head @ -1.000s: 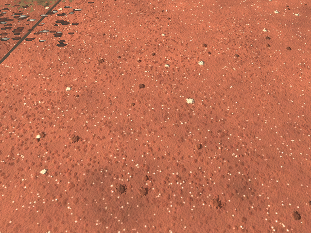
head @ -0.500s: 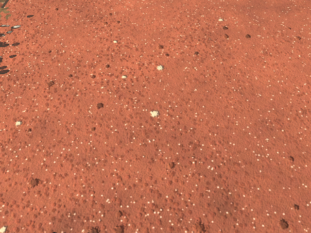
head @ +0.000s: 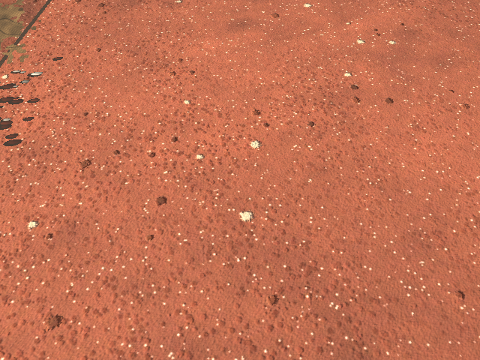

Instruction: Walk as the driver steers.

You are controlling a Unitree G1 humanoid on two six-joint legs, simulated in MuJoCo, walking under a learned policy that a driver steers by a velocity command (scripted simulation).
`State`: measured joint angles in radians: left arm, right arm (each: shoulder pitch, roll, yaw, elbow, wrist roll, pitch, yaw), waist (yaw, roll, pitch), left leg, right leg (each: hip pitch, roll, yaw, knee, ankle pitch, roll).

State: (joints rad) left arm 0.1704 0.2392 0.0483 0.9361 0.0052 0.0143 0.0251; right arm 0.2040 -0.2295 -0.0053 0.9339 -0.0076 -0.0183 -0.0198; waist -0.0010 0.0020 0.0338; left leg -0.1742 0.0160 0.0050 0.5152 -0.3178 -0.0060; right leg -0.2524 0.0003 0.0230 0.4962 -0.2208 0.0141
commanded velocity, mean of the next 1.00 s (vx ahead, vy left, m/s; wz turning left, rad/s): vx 0.00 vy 0.00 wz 0.00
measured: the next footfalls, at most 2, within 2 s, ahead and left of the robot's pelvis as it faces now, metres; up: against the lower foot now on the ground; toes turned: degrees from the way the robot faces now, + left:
left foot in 1.94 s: +0.48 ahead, +0.10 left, +0.00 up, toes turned +3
